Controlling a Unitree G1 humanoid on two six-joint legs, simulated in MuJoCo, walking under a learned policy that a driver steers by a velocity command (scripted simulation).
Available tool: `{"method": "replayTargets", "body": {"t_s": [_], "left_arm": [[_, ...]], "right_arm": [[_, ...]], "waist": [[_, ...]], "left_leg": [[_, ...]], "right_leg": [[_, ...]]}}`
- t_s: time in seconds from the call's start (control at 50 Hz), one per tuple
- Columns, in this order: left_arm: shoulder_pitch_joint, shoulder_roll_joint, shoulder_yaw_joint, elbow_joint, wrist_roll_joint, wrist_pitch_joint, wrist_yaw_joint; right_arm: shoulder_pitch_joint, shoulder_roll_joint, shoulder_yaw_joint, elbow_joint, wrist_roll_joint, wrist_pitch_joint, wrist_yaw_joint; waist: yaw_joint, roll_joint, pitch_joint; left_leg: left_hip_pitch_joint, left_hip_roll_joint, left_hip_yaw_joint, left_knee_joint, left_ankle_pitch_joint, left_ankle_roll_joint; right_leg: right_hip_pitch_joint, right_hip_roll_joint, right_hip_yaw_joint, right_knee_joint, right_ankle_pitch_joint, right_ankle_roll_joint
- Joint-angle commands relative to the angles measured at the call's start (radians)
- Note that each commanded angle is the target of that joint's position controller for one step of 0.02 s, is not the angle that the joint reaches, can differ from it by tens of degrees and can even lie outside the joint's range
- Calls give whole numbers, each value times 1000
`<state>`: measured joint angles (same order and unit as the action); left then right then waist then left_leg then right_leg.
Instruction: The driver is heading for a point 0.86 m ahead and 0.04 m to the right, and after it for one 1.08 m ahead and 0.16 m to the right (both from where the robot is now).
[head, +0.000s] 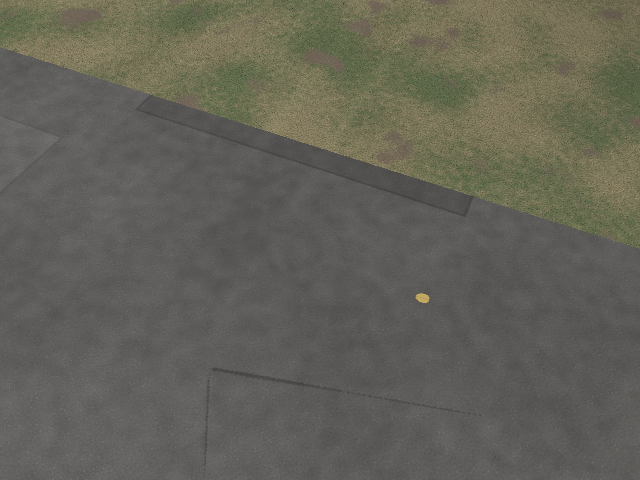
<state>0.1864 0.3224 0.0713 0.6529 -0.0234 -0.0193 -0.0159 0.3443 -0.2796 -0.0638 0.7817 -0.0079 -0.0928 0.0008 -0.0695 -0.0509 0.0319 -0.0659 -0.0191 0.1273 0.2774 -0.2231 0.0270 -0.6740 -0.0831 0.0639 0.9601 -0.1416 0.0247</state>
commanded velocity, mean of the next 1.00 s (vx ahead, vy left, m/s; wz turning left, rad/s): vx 0.48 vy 0.00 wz -0.11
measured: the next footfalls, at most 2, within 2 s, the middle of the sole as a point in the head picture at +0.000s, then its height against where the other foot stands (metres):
right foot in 0.22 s outside the picture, level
left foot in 0.76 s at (308, 416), level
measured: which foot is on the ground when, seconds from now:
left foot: down 0.00-0.22, up 0.24-0.74, down 0.76-1.00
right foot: up 0.00-0.20, down 0.22-0.76, up 0.78-1.00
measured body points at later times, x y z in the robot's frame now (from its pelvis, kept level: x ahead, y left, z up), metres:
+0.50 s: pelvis +0.27 -0.08 +0.00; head +0.29 -0.10 +0.45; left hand +0.42 +0.17 -0.10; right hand +0.37 -0.38 -0.09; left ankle +0.44 +0.08 -0.67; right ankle +0.24 -0.14 -0.75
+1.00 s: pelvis +0.56 -0.07 +0.00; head +0.60 -0.06 +0.45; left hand +0.74 +0.19 -0.10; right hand +0.64 -0.35 -0.10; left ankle +0.58 +0.00 -0.75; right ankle +0.62 -0.24 -0.68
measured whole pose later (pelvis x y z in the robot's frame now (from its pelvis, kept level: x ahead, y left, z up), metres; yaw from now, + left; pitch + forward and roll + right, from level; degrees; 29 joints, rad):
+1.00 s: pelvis +0.56 -0.07 +0.00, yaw -2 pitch +2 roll +0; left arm 0.16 0.31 0.03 0.68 0.02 -0.09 0.01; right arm 0.29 -0.30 -0.05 0.70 0.00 -0.05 0.01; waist -0.03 -0.02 0.06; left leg -0.24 -0.12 -0.08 0.37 -0.15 0.09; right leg -0.61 -0.05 0.08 0.97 -0.30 0.06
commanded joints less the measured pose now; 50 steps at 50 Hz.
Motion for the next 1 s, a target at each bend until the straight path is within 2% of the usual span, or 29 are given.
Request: {"method": "replayTargets", "body": {"t_s": [0.02, 0.1, 0.14, 0.18, 0.2, 0.22, 0.24, 0.26, 0.28, 0.3, 0.32, 0.36, 0.42, 0.5, 0.54, 0.64, 0.68, 0.72, 0.74, 0.76, 0.78, 0.8, 0.82, 0.84, 0.86, 0.88, 0.9, 0.94, 1.0], "left_arm": [[-73, 4, -11, -85, 1, -18, -20], [-182, 5, -16, -131, -3, -21, -43], [-194, 24, -8, -148, -2, -19, -51], [-114, 70, 16, -142, 4, -11, -50], [20, 111, 41, -110, 3, -6, -44], [199, 170, 75, -65, -1, 4, -26], [216, 289, 94, -58, -11, 6, -8], [232, 256, 77, -99, -4, -13, -13], [206, 185, 56, -84, 5, -29, -19], [162, 159, 48, -77, 4, -38, -19], [93, 132, 39, -84, 5, -41, -17], [25, 104, 27, -101, 22, -44, -11], [35, 99, 22, -64, 20, -54, 3], [84, 107, 15, -11, 21, -58, 15], [115, 121, 14, 13, 20, -62, 14], [176, 140, 19, 80, 19, -56, 10], [181, 147, 24, 97, 16, -46, 15], [154, 162, 28, 95, 18, -36, 22], [136, 167, 28, 89, 20, -29, 27], [129, 155, 21, 78, 23, -23, 36], [191, 102, 0, 38, 39, -37, 41], [251, 26, -28, 41, 54, -63, 24], [159, 110, -13, 29, 21, -87, 7], [69, 127, -10, -3, -4, -103, -1], [22, 119, -13, -15, 9, -113, 1], [10, 121, -6, -18, 29, -112, 7], [28, 120, -2, -20, 39, -104, 10], [75, 94, -7, -7, 47, -82, 20], [35, 58, -20, -12, 48, -62, 34]], "right_arm": [[-72, -166, -38, -61, 6, -12, -8], [-21, -198, -48, -22, 23, 5, -9], [-17, -217, -53, -13, 31, 18, -10], [-21, -251, -64, -14, 38, 32, -18], [-33, -254, -63, -18, 42, 38, -22], [-26, -227, -51, -31, 34, 36, -27], [55, -83, -5, -86, -16, 20, -15], [5, -116, 2, -112, 2, -17, -4], [-106, -188, -18, -142, 43, -37, 5], [-134, -176, -10, -154, 46, -49, 4], [-132, -170, -11, -140, 22, -51, -4], [-101, -179, -19, -129, -2, -31, -5], [-82, -130, -5, -108, -7, -4, -1], [-212, -85, 16, -126, 6, -1, 8], [-276, -76, 22, -138, 17, -6, 17], [-368, -91, 20, -182, 31, -10, 46], [-369, -91, 20, -197, 31, -10, 59], [-301, -112, 9, -191, 26, -6, 63], [-206, -139, -8, -170, 22, -3, 59], [-71, -183, -33, -140, 21, 1, 51], [56, -284, -61, -135, 14, 5, 41], [96, -276, -57, -120, 30, 5, 46], [106, -190, -34, -122, 36, 9, 41], [43, -180, -32, -134, 29, 14, 35], [-10, -177, -31, -147, 23, 18, 31], [-61, -164, -24, -165, 13, 20, 28], [-91, -159, -21, -180, 2, 22, 24], [-116, -162, -23, -178, 4, 24, 15], [-107, -201, -38, -158, 17, 40, -7]], "waist": [[9, 107, 28], [-17, 100, 62], [1, 111, 51], [64, 147, -27], [145, 135, -101], [230, 92, -188], [137, -187, -260], [172, -147, -443], [200, -59, -313], [163, -16, -198], [114, 44, -130], [54, 9, -94], [43, 15, -76], [106, -12, -26], [141, -12, -2], [174, 6, 55], [164, 2, 50], [118, -19, -8], [64, -19, -78], [-6, 4, -166], [-18, 147, -300], [12, 314, -391], [-38, 220, -344], [-34, 157, -205], [-10, 72, -127], [26, 51, -65], [59, 75, -60], [95, 94, -68], [89, 112, -86]], "left_leg": [[23, 267, -101, -130, 284, 144], [94, 290, -30, -110, 331, 120], [141, 300, 8, -45, 513, 100], [162, 294, 48, 132, 856, 80], [112, 271, 76, 313, 919, 58], [-77, 235, 84, 569, 764, 20], [-536, 76, 64, 942, -168, -44], [-682, -19, -189, 1127, -392, -52], [-773, 39, -237, 1123, -293, -36], [-759, 77, -223, 1039, -203, -22], [-700, 112, -221, 952, -148, -28], [-577, 137, -227, 866, -88, -45], [-539, 139, -184, 755, -12, -88], [-524, 135, -159, 493, 281, -90], [-502, 119, -147, 392, 384, -73], [-620, 97, -162, 288, 298, -11], [-634, 78, -160, 270, 202, 19], [-517, 30, -113, 263, 117, 52], [-375, -13, -73, 252, 114, 75], [-158, -25, -87, 236, 170, 110], [215, 191, -432, 254, 191, 235], [443, 341, -869, 119, 33, 356], [441, 326, -864, 59, -106, 314], [314, 298, -739, 34, -76, 283], [182, 264, -656, 16, 9, 266], [65, 236, -588, 2, 205, 258], [-10, 215, -544, -3, 394, 261], [-100, 189, -451, 9, 669, 266], [-190, 120, -352, 37, 765, 225]], "right_leg": [[-30, -19, -12, -153, 133, -7], [-3, -2, -70, -287, 128, -47], [41, 29, -107, -326, 53, -82], [196, 101, -163, -335, -44, -128], [384, 143, -178, -383, -17, -163], [679, 133, -105, -415, 17, -205], [1038, -139, 391, -440, -50, -355], [1125, -264, 805, -620, -234, -467], [1049, -233, 671, -664, -210, -403], [903, -190, 539, -669, -141, -369], [759, -146, 444, -672, -29, -338], [593, -99, 358, -710, 124, -327], [491, -81, 237, -743, 269, -330], [466, -30, 97, -767, 229, -262], [478, -45, 81, -786, 138, -246], [688, -139, 76, -762, 161, -237], [766, -164, 57, -717, 269, -219], [790, -153, 15, -616, 565, -189], [778, -127, -22, -487, 751, -169], [690, -84, -71, -292, 793, -134], [359, -1, -116, 62, 477, -70], [50, 173, -30, 305, -397, -23], [-64, 119, 74, 374, -395, -37], [-111, 76, 56, 346, -307, -45], [-97, 42, 40, 274, -245, -47], [-47, 21, 32, 207, -208, -34], [17, 14, 32, 182, -200, -16], [78, 20, 11, 108, -205, 28], [143, 71, -25, -81, -68, 68]]}}
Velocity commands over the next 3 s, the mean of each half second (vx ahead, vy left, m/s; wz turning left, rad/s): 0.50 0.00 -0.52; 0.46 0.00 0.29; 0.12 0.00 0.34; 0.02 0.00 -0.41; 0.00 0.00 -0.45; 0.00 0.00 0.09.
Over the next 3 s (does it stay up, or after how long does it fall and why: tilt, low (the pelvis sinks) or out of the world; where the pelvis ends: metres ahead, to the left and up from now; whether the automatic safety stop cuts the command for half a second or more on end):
stays up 0.71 -0.12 -0.01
